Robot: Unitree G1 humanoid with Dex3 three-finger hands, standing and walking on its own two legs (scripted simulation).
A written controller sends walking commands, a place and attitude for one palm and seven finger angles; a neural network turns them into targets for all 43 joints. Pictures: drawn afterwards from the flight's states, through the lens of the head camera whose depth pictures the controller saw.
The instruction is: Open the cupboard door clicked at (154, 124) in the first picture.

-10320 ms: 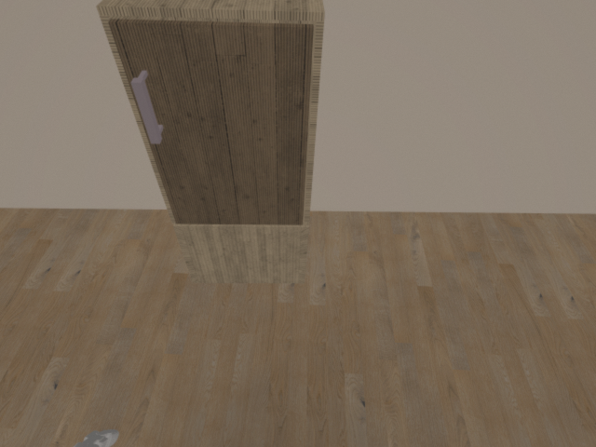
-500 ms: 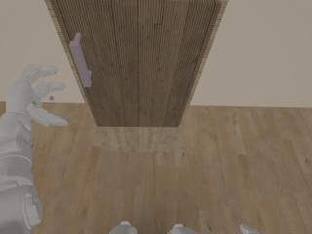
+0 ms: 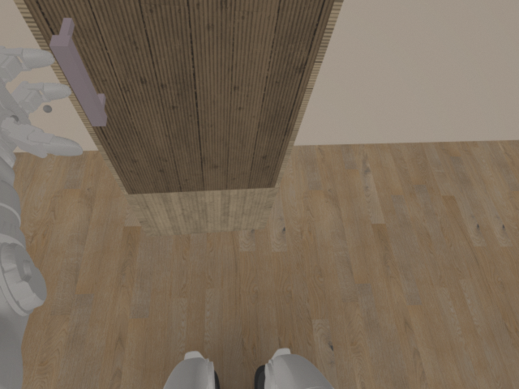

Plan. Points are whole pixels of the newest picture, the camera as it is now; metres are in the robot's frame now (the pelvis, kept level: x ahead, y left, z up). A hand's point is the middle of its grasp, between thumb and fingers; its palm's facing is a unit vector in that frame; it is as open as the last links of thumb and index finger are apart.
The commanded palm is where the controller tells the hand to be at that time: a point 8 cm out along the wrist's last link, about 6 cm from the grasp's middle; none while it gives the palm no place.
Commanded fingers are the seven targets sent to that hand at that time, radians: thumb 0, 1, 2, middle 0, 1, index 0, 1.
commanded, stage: move the hooked fingers beside the handle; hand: left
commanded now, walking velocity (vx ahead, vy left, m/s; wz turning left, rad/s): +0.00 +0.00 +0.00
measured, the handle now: (84, 77) +0.57 +0.23 +0.09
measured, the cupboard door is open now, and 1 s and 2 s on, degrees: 0 0 0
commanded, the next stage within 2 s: slide the fingers in behind the handle in 0.92 s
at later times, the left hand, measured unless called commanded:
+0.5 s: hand (48, 99) +0.52 +0.27 +0.09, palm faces +0.02 -1.00 -0.01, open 13.9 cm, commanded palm +0.50 +0.30 +0.09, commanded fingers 0.00 -0.50 0.30 -0.30 -1.20 -0.30 -1.20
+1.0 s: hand (57, 103) +0.52 +0.26 +0.08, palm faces +0.02 -1.00 -0.02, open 14.0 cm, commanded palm +0.50 +0.30 +0.08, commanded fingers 0.00 -0.50 0.30 -0.30 -1.20 -0.30 -1.20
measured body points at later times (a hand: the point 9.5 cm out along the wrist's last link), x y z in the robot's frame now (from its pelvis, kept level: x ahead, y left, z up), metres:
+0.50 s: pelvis +0.02 +0.00 +0.00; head +0.15 +0.04 +0.43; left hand +0.51 +0.32 +0.09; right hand +0.00 -0.27 -0.10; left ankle +0.02 +0.07 -0.68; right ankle +0.01 -0.11 -0.68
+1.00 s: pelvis +0.01 +0.00 +0.00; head +0.14 +0.04 +0.42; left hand +0.51 +0.31 +0.09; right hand +0.00 -0.26 -0.10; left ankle +0.02 +0.07 -0.68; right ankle +0.01 -0.11 -0.68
